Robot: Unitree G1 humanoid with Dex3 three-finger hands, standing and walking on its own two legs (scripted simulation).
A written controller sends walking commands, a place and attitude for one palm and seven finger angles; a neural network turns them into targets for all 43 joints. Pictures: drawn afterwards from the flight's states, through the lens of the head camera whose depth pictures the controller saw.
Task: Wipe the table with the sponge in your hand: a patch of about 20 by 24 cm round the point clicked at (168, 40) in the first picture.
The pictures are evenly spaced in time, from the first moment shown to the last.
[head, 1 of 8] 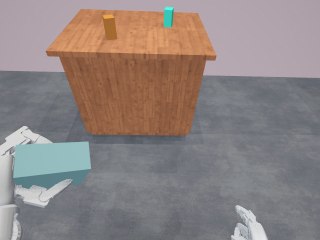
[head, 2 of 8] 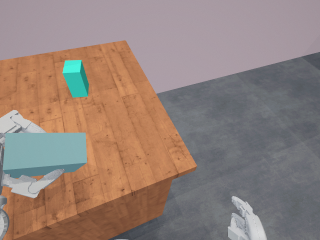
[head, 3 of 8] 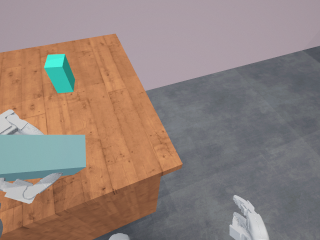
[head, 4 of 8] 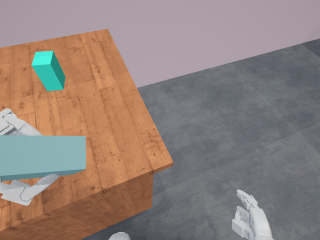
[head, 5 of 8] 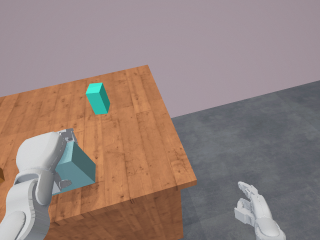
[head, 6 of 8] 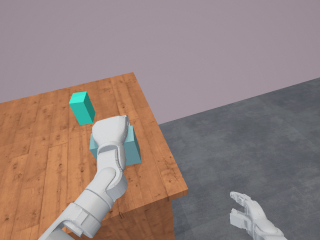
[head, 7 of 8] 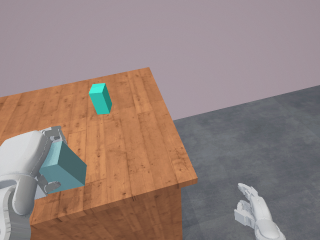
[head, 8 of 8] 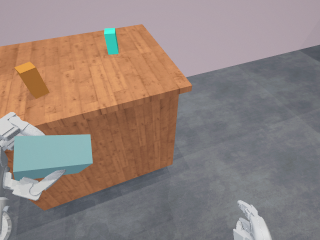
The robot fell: no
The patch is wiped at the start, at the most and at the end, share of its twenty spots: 0.00 1.00 1.00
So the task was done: yes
